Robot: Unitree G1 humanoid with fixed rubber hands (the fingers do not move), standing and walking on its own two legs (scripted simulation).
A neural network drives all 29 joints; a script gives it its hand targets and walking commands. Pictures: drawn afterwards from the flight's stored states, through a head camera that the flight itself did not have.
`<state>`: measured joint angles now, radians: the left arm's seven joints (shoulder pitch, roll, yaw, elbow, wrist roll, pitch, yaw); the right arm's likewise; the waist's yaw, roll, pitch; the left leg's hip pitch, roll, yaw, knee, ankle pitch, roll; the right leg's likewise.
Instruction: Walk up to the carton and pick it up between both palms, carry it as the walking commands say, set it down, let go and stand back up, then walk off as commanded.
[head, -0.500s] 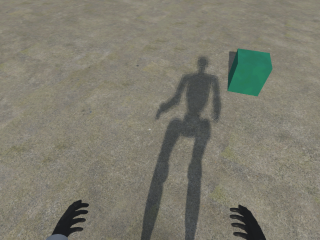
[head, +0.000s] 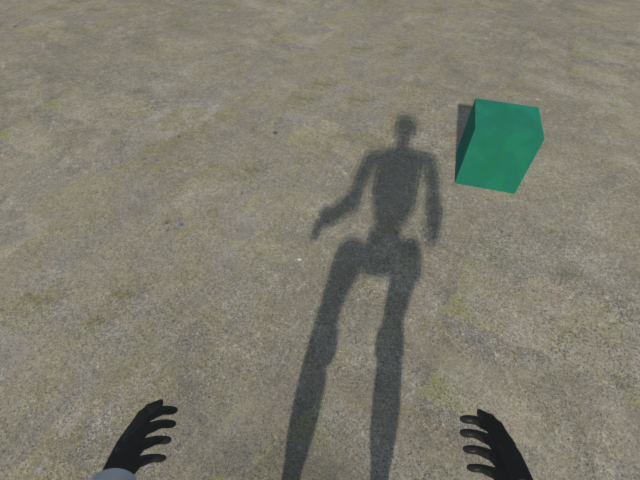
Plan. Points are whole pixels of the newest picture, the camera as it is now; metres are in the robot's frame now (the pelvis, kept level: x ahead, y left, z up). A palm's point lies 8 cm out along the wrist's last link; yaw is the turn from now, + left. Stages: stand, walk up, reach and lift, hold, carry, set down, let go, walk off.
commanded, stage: stand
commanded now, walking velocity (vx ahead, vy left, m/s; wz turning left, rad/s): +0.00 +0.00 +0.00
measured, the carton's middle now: (495, 146) +1.52 -0.77 -0.60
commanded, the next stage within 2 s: walk up in 0.08 s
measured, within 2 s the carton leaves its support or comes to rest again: neither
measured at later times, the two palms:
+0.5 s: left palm (186, 446) +0.18 +0.18 -0.09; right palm out of the picture +0.07 -0.29 -0.10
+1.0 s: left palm (262, 462) +0.16 +0.08 -0.06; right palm (625, 367) +0.29 -0.43 -0.07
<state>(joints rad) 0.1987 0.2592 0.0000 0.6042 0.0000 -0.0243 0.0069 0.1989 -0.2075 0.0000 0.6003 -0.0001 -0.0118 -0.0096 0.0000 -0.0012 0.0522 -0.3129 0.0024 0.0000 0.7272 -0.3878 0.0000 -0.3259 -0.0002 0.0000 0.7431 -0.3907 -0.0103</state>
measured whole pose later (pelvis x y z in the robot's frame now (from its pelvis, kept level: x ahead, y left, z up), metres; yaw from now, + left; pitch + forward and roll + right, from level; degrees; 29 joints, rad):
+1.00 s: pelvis +0.15 -0.19 +0.03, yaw -9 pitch +1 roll +4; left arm 0.54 0.25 0.00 0.78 0.00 -0.02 0.00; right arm 0.08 -0.21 0.00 0.66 0.00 0.03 0.05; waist 0.00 0.01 0.05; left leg -0.44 0.03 0.04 0.97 -0.43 -0.09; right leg -0.13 0.07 0.01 0.39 -0.28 -0.13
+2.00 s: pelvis +0.64 -0.34 +0.01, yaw -25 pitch +3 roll +1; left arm 0.39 0.24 0.00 0.82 0.00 -0.03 0.00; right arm 0.13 -0.21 0.00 0.76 0.00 -0.04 0.02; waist 0.00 -0.03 0.05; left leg -0.35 0.02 0.11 0.67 -0.36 0.02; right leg -0.37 0.06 0.13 1.17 -0.48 -0.03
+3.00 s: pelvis +1.04 -0.57 -0.01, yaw -28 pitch -1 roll -1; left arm 0.21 0.24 0.00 0.82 0.00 -0.03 -0.02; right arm 0.37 -0.21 0.00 0.76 0.00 0.00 -0.01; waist 0.00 0.01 0.05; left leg -0.20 0.04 0.12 1.04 -0.58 0.02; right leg -0.43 0.01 0.04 0.75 -0.30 0.02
